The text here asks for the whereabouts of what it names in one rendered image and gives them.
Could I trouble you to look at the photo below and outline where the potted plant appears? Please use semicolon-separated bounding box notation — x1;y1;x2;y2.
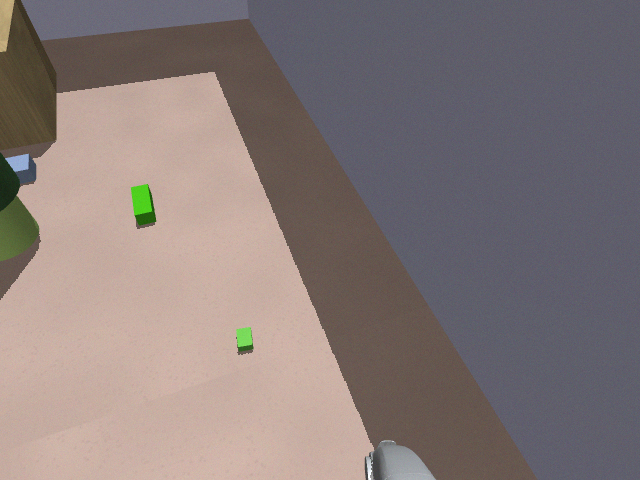
0;152;39;261

